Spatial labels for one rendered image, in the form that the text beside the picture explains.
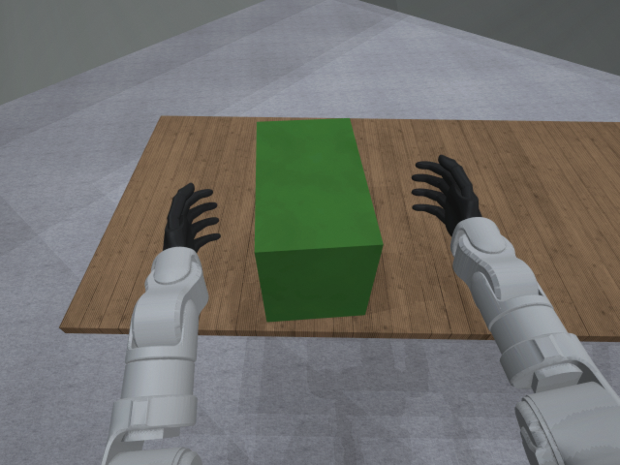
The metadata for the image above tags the robot right upper arm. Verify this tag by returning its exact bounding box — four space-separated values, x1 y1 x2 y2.
514 382 620 465

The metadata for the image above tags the robot left hand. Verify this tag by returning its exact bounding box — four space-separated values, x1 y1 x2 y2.
163 183 221 253

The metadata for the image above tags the robot left forearm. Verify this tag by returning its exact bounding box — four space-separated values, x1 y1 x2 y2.
101 247 208 465

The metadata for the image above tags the robot right hand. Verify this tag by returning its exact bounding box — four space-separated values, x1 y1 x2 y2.
412 155 482 237

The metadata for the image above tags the carton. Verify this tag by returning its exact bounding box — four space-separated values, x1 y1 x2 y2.
255 118 384 323

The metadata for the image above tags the robot right forearm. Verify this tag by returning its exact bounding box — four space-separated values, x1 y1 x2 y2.
450 217 620 407

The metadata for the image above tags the table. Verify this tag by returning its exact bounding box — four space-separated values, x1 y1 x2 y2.
59 115 620 342

